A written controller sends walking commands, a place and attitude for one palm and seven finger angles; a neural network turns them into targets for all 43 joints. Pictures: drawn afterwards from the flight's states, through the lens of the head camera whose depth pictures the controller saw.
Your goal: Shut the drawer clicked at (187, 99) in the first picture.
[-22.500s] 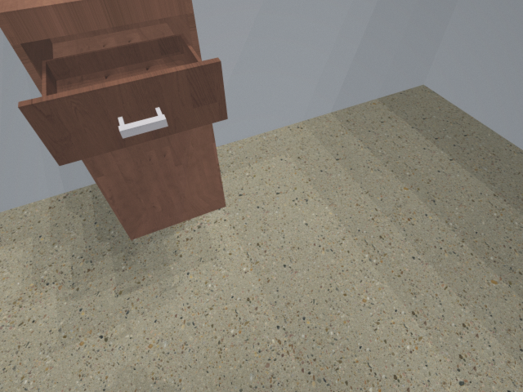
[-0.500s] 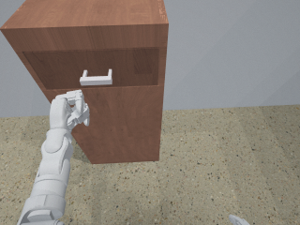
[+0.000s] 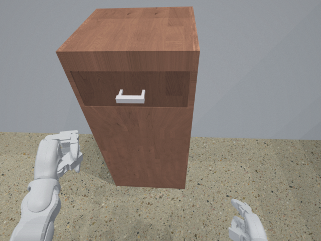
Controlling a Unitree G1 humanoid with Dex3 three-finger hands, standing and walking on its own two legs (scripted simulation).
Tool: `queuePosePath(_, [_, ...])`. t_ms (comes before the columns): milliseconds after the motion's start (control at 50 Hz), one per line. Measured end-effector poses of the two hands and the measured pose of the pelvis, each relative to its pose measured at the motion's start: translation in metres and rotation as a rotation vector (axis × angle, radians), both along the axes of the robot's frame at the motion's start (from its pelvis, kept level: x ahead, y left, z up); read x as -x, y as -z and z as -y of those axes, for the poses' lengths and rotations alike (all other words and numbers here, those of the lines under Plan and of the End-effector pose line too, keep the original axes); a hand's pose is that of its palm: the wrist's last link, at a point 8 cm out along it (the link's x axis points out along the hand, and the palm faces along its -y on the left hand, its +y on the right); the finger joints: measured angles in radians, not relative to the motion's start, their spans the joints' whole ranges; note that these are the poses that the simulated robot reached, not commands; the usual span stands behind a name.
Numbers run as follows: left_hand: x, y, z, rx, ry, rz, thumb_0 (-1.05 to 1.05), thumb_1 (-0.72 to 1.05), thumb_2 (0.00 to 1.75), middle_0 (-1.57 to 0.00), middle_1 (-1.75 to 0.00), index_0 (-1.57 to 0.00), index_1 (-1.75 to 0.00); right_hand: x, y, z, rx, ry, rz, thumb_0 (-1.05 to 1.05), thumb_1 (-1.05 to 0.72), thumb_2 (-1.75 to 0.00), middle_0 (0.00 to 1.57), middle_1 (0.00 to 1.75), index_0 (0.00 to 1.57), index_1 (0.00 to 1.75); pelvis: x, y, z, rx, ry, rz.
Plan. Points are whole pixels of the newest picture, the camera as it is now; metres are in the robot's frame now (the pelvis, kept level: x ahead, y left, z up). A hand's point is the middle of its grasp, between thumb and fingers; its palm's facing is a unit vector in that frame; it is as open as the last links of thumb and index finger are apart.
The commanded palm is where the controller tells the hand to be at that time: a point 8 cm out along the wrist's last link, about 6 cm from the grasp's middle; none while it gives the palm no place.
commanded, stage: draw the hand back to the body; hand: left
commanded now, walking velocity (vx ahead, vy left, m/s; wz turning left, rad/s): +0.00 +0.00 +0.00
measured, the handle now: (131, 95) +0.58 +0.17 +0.04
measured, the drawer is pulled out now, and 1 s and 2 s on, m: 0.00 0.00 0.00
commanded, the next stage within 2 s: step back with the hand held close in 0.50 s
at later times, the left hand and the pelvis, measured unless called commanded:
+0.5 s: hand (33, 182) +0.18 +0.25 +0.16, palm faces +0.40 -0.84 -0.38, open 3.3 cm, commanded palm +0.13 +0.29 +0.17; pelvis +0.00 +0.01 +0.00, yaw +0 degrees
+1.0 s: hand (34, 182) +0.18 +0.26 +0.14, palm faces +0.24 -0.83 -0.50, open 3.3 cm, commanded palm +0.12 +0.31 +0.17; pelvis -0.02 +0.03 +0.00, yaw -2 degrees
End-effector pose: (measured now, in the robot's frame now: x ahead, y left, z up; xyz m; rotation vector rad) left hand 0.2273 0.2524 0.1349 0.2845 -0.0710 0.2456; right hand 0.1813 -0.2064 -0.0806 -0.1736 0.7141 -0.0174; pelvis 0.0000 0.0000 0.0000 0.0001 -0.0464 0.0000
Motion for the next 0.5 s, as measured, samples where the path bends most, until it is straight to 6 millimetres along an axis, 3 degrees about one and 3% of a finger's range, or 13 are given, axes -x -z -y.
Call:
queuePosePath(180, [0.04, -0.021, -0.015, -0.08, -0.042, 0.036, 0.02, 0.89, 0.9, -1.41, -1.6, -1.4, -1.6, 0.013, 0.006, 0.004, 0.005, 0.023, -0.027, 0.02, -0.9, -0.9, 0.2, 0.3, 0.2, 0.3, -0.005, -0.001, -0.005, 0.004, 0.007, 0.014])
queuePosePath(360, [0.08, -0.042, -0.031, -0.17, -0.098, 0.064, 0.02, 0.89, 0.9, -1.41, -1.6, -1.41, -1.6, 0.007, -0.001, 0.011, 0.031, 0.043, 0.027, 0.02, -0.9, -0.9, 0.2, 0.3, 0.2, 0.3, -0.007, -0.001, -0.009, 0.011, 0.009, 0.016])
queuePosePath(500, [0.09, -0.038, -0.037, -0.15, -0.138, 0.075, 0.02, 0.89, 0.9, -1.41, -1.6, -1.41, -1.6, -0.002, -0.007, 0.004, 0.044, 0.018, 0.062, 0.02, -0.9, -0.9, 0.2, 0.3, 0.2, 0.3, -0.002, 0.0, -0.012, 0.012, -0.002, 0.023])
